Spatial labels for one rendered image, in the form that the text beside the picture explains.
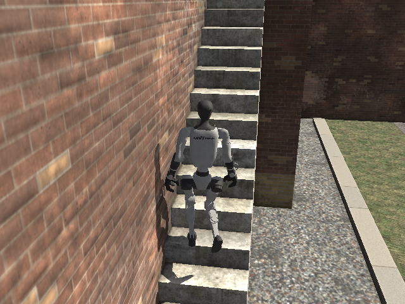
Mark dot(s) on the stairs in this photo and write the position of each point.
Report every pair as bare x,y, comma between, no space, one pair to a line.
228,74

